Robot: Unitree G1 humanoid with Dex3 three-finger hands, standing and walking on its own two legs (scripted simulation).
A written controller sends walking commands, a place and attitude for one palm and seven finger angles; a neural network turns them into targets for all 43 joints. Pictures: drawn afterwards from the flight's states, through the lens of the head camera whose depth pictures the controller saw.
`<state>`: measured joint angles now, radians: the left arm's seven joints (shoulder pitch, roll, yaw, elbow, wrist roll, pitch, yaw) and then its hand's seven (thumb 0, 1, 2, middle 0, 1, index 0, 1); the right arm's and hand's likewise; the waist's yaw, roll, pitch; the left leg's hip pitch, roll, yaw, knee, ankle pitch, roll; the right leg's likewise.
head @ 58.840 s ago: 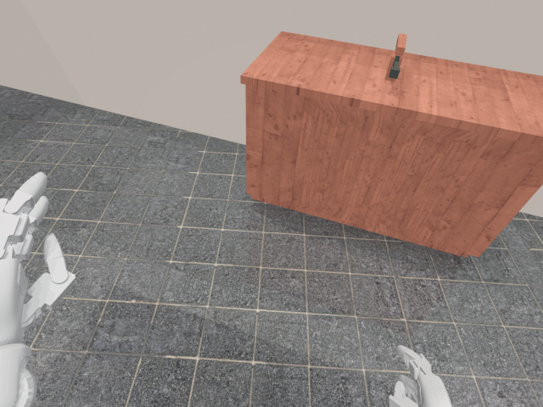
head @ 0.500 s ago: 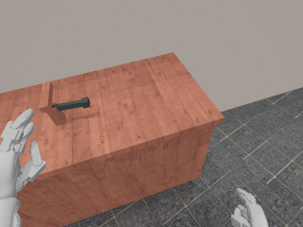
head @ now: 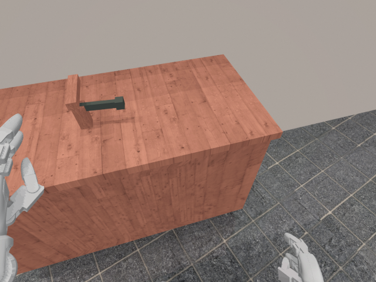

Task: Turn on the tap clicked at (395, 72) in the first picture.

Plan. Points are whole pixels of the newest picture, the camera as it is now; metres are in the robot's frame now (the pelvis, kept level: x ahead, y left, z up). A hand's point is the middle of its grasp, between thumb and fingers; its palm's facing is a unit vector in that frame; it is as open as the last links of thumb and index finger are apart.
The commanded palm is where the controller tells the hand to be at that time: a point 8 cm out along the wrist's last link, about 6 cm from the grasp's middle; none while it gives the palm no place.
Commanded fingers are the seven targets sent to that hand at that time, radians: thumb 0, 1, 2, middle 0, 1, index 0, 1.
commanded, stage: step back with the hand held close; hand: left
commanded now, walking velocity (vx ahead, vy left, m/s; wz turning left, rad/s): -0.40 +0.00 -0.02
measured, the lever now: (119, 103) +0.59 +0.26 +0.02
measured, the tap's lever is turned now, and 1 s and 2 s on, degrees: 83 83 83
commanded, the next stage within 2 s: stop stepping back and stand still in 0.78 s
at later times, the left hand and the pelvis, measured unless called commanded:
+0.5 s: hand (2, 215) +0.17 +0.27 +0.18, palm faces +0.47 -0.81 -0.36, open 7.4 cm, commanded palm +0.12 +0.28 +0.18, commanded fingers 0.00 0.90 0.90 -0.20 -0.30 -0.20 -0.30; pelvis -0.05 +0.01 +0.01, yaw -1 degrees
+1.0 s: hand (47, 281) +0.10 +0.19 +0.15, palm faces +0.23 -0.89 -0.39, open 7.4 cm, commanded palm +0.03 +0.24 +0.18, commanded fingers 0.00 0.90 0.90 -0.20 -0.30 -0.20 -0.30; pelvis -0.15 -0.02 +0.01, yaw -5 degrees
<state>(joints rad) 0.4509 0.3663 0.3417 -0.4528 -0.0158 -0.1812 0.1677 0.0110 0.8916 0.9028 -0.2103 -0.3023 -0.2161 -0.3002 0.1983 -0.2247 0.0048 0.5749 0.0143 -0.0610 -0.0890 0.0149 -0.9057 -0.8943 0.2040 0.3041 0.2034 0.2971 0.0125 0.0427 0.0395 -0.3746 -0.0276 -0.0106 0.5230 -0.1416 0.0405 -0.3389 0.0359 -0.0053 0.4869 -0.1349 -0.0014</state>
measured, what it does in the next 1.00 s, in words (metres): walks backwards: right foot, then left foot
